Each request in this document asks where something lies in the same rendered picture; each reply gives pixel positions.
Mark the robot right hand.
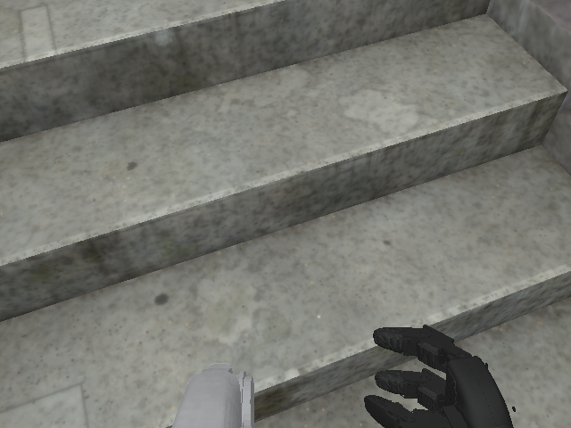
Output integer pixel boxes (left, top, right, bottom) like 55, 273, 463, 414
364, 325, 516, 428

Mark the left robot thigh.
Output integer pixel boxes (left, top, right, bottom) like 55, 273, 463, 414
171, 368, 255, 428

